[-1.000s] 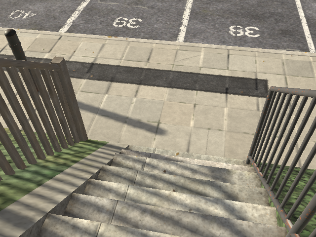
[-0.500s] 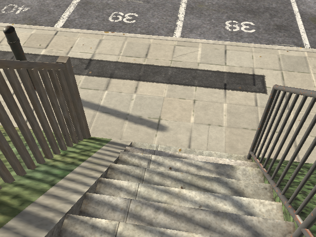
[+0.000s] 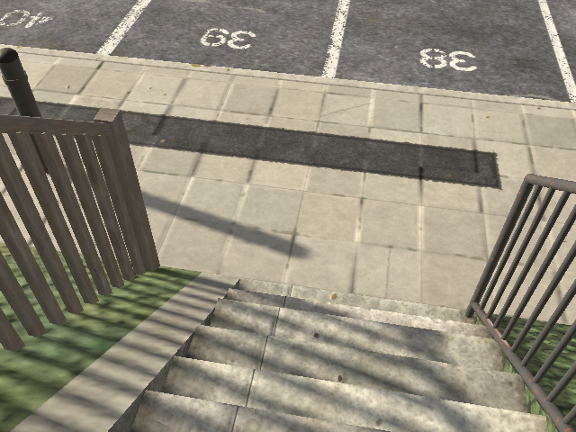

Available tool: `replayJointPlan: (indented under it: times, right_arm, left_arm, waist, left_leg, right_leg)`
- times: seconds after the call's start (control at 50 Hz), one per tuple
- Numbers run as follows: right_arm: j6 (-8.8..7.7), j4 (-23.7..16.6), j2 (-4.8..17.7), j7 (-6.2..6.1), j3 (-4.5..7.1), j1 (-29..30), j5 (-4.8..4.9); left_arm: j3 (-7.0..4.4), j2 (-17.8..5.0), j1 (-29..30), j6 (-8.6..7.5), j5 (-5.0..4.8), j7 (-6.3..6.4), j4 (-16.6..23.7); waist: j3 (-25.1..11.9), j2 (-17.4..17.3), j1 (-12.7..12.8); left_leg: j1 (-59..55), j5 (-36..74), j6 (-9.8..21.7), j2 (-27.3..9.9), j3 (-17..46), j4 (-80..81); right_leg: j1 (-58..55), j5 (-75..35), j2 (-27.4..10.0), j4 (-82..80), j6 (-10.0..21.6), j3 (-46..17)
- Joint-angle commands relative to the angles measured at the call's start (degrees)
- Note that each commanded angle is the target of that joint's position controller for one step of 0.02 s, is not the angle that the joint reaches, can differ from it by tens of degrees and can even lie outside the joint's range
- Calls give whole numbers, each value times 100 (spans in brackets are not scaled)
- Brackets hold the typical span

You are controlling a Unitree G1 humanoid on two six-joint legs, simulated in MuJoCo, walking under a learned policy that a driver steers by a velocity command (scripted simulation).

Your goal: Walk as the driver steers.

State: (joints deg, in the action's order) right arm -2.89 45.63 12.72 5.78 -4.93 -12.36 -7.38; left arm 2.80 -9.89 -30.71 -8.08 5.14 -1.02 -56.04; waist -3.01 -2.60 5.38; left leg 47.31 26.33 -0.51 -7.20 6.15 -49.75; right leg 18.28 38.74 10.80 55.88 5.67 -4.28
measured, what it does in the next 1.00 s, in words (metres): goes down, turning right: left foot 0.21 m lower, then right foot 0.18 m lower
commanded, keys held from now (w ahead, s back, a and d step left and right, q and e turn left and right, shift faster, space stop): w+e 0.42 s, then w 0.58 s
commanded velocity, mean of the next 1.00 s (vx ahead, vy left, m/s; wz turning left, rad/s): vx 0.50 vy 0.00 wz -0.35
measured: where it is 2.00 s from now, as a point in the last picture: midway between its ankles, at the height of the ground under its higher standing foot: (365, 388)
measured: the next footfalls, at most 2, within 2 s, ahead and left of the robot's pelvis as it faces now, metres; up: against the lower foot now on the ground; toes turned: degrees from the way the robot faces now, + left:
left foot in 0.12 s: +0.21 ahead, +0.14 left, -0.21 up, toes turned -1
right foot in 0.78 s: +0.43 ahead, -0.12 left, -0.39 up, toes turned -25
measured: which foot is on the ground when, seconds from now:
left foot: up 0.00-0.10, down 0.12-0.78, up 0.80-1.00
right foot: down 0.00-0.14, up 0.16-0.76, down 0.78-1.00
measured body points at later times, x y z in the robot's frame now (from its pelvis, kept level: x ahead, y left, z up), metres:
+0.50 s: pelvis +0.22 +0.08 -0.18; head +0.21 +0.08 +0.27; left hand +0.36 +0.27 -0.31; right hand +0.05 -0.07 -0.33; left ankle +0.17 +0.14 -0.87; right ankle +0.41 -0.15 -0.80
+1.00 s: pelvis +0.49 -0.03 -0.36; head +0.49 -0.02 +0.09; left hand +0.50 +0.21 -0.51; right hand +0.48 -0.29 -0.49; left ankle +0.64 +0.07 -1.03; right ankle +0.40 -0.11 -1.06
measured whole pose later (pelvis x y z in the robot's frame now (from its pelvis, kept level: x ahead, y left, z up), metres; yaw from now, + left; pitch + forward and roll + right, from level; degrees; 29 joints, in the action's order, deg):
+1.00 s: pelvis +0.49 -0.03 -0.36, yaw -22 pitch +0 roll -4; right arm -5.2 55.0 14.3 4.5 1.3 -13.4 -6.3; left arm 0.0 -10.4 -27.9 -4.6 5.5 -2.8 -61.6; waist -1.3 -3.1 2.2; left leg 40.1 7.0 3.7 -6.7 3.3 -59.6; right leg 16.2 29.0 2.9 44.8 2.8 5.5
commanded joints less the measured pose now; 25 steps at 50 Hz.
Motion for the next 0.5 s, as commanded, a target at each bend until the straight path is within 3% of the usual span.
replayJointPlan:
  times: [0.02, 0.04, 0.06, 0.08, 0.1, 0.12, 0.14, 0.16, 0.18, 0.2, 0.22, 0.24, 0.26, 0.28, 0.3, 0.32, 0.34, 0.36, 0.38, 0.4, 0.42, 0.44, 0.48, 0.5]
  right_arm:
    - [77, -519, 528, -105, 124, 287, -33]
    - [108, -635, 478, -83, 115, 512, -66]
    - [108, -723, 481, -55, 126, 759, -37]
    - [81, -633, 523, -71, 186, 572, 43]
    - [28, -206, 675, -87, 293, -471, 128]
    - [-130, 344, 1175, -123, 621, -2086, 159]
    - [-192, 789, 1404, -82, 847, -3585, 80]
    - [-211, 383, 1724, 33, 882, -2747, 151]
    - [-74, 247, 1767, 10, 1001, -2565, 90]
    - [11, 266, 1737, 8, 1015, -1793, 243]
    - [-8, 413, 732, -43, 681, -1384, 140]
    - [-63, 540, 338, -65, 526, -1235, 5]
    - [-268, 747, -338, -294, 344, -1174, -52]
    - [-450, 1104, -211, -439, 372, -1484, -9]
    - [-623, 995, -207, -586, 313, -1170, 97]
    - [-670, 1188, -113, -607, 255, -1464, 26]
    - [-676, 1415, 146, -607, 280, -1520, -123]
    - [-719, 1440, 186, -671, 274, -1518, -49]
    - [-732, 1525, 230, -663, 230, -1719, -110]
    - [-763, 1353, 317, -666, 256, -1434, -133]
    - [-760, 1326, 331, -642, 220, -1517, -135]
    - [-719, 1362, 276, -593, 179, -1617, -69]
    - [-629, 1540, 188, -582, 133, -2101, -21]
    - [-578, 1688, 186, -575, 134, -2466, -15]
  left_arm:
    - [-127, -996, 423, -38, -45, -40, 646]
    - [-128, -957, 222, 29, -127, -43, 657]
    - [-154, -1108, 148, 84, -150, -65, 663]
    - [-190, -1295, 193, 162, -203, -147, 686]
    - [-168, -1381, 504, 278, -213, -269, 759]
    - [-112, -1227, 194, 361, -59, -504, 698]
    - [-50, -486, -652, 294, -144, -691, 441]
    - [-69, -232, -1567, 337, -473, -696, 449]
    - [-125, -663, -600, 395, -428, -674, 1012]
    - [-105, -722, 341, 444, -377, -532, 1477]
    - [77, -292, 503, 488, -305, -417, 1281]
    - [94, -147, 261, 541, -326, -423, 1081]
    - [77, -77, 70, 608, -141, -513, 902]
    - [27, -113, 256, 617, -37, -614, 910]
    - [-34, -354, 353, 592, -111, -719, 873]
    - [-125, -453, 799, 602, -115, -778, 894]
    - [-70, -257, 510, 609, -84, -821, 797]
    - [-147, -385, 475, 557, -43, -764, 848]
    - [-179, -503, 809, 486, -84, -693, 873]
    - [-207, -647, 1170, 385, -179, -591, 923]
    - [-180, -589, 1335, 386, -127, -587, 848]
    - [-206, -611, 1451, 381, -76, -585, 736]
    - [-221, -680, 1592, 395, 18, -563, 709]
    - [-219, -663, 1790, 390, 11, -541, 740]
  waist:
    - [739, 383, -270]
    - [889, 418, -66]
    - [985, 520, 59]
    - [974, 480, -29]
    - [840, 328, -559]
    - [353, 102, -1055]
    - [-855, -1262, -1253]
    - [-1608, -1200, -625]
    - [-1533, -640, -1107]
    - [-892, -508, -1156]
    - [136, 683, -743]
    - [771, 751, -318]
    - [1331, 507, -48]
    - [1459, -53, -169]
    - [1279, 31, -320]
    - [1132, -163, -544]
    - [957, -400, -275]
    - [885, -71, -260]
    - [883, -54, -375]
    - [823, 223, -426]
    - [667, 47, -434]
    - [694, -198, -477]
    - [1036, -115, -552]
    - [1136, -52, -671]
  left_leg:
    - [-2679, -299, -71, 359, -468, 1167]
    - [-2305, -748, -22, 368, -358, 2216]
    - [-2236, -927, 90, 363, -272, 3139]
    - [-2655, -932, 181, 395, -360, 3813]
    - [-3735, -154, 305, 124, -329, 4591]
    - [-5745, 86, 622, -94, -660, 3869]
    - [-8300, 2014, 1825, -969, -90, 1683]
    - [-9234, 4619, 2317, -1897, 199, 402]
    - [-8830, 3396, 2527, -2130, 1104, 937]
    - [-7603, -763, 2597, -2633, 2171, 1898]
    - [-5706, -3532, 1894, -2247, 1569, 2443]
    - [-3873, -3734, 1666, -1924, 1005, 2892]
    - [-2738, -3886, 1215, -1119, 257, 2919]
    - [-2293, -4309, 897, -785, 48, 2927]
    - [-1347, -4548, 917, -587, -413, 3061]
    - [-968, -4947, 977, -676, -418, 3269]
    - [-1035, -4668, 982, -821, -190, 3005]
    - [-1997, -4063, 861, -951, -138, 2616]
    - [-2612, -3638, 794, -1137, -9, 2505]
    - [-2694, -3405, 635, -966, -351, 2387]
    - [-2218, -3638, 649, -863, -750, 2245]
    - [-1867, -4066, 644, -702, -940, 2346]
    - [-2211, -4193, 708, -752, -686, 1988]
    - [-2761, -3881, 774, -864, -535, 1846]
  right_leg:
    - [2506, -632, -917, -439, 871, -1567]
    - [1660, -839, -948, -158, 910, -1990]
    - [948, -1185, -975, 54, 897, -2386]
    - [621, -1638, -918, 430, 874, -2551]
    - [757, -1760, -848, 1483, 741, -2607]
    - [1806, -2486, -612, 2930, 426, -2255]
    - [3767, -271, -55, 5795, -173, -1292]
    - [5373, 578, -59, 7440, -187, -463]
    - [6226, 416, -265, 7545, -384, -228]
    - [7045, -201, -730, 7539, -576, -324]
    - [6699, -1714, -1404, 6372, -343, -842]
    - [5571, -2562, -1709, 5642, -219, -689]
    - [5178, -3915, -2013, 3868, -82, -566]
    - [5048, -4105, -1919, 3700, -26, -230]
    - [4306, -5263, -1742, 2471, -64, -33]
    - [3816, -5658, -1666, 2452, -79, 183]
    - [3805, -5821, -1645, 3105, -64, -13]
    - [4599, -6272, -1618, 1975, -23, -554]
    - [4982, -6426, -1589, 1594, -14, -689]
    - [4654, -7180, -1439, 429, -27, -775]
    - [3739, -7660, -1355, 245, -19, -285]
    - [3034, -7624, -1322, 305, -74, -71]
    - [3108, -7217, -1262, 74, -98, -159]
    - [3378, -6938, -1234, -225, -98, -147]
Velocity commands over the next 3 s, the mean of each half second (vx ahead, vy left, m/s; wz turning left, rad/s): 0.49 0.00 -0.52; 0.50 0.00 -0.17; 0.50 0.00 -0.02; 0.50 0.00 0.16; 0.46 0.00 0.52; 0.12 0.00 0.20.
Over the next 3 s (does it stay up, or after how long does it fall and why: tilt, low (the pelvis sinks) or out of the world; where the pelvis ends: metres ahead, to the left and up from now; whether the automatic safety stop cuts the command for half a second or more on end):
stays up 1.35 -0.34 -1.12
